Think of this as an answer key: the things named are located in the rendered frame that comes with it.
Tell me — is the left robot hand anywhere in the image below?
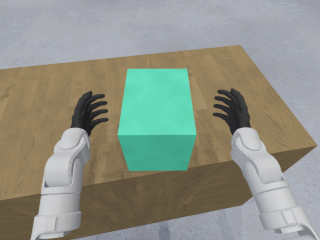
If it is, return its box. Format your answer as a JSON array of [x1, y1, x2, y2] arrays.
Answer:
[[70, 91, 109, 137]]

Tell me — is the right robot forearm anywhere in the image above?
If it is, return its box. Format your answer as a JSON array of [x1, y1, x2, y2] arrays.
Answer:
[[230, 127, 320, 240]]

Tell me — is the carton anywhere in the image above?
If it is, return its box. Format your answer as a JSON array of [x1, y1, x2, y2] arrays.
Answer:
[[118, 68, 197, 171]]

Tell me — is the right robot hand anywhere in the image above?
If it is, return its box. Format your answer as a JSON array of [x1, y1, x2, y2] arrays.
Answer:
[[212, 88, 251, 135]]

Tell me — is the pedestal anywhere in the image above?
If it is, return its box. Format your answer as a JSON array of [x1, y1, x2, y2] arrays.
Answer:
[[0, 45, 318, 240]]

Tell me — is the left robot forearm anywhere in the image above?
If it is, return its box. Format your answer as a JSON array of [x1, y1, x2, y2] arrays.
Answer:
[[30, 127, 91, 240]]

